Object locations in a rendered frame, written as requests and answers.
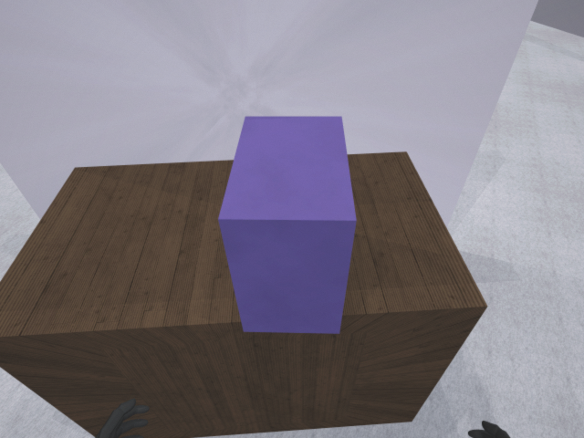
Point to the carton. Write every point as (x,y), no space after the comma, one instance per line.
(288,223)

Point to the pedestal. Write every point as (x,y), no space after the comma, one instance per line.
(123,291)

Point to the robot left hand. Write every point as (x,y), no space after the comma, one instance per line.
(115,426)

